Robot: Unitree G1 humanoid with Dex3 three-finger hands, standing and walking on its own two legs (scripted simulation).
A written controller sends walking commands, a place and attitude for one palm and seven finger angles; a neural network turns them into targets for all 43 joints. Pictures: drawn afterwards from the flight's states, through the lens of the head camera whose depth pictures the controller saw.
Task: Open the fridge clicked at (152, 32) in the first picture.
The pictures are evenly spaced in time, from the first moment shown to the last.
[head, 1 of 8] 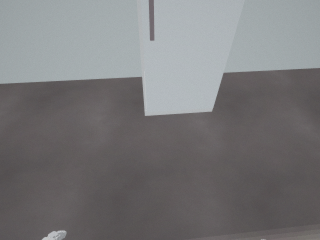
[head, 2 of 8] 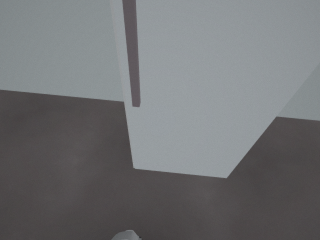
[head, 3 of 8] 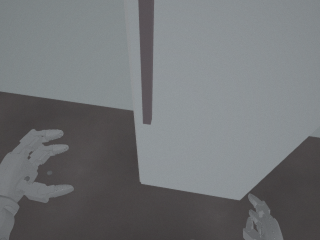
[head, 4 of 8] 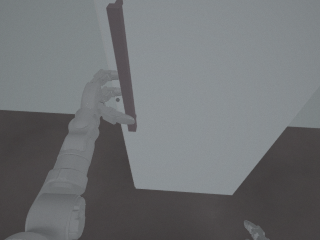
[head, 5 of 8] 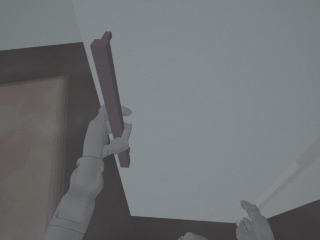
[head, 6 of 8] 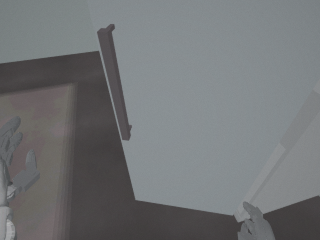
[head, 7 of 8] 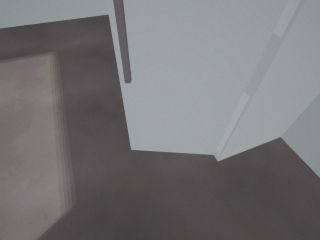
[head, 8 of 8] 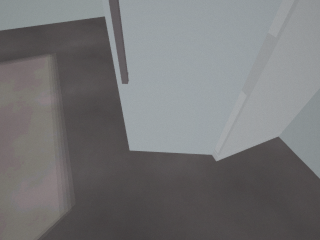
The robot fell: no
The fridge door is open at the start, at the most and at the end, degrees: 0 70 65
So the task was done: yes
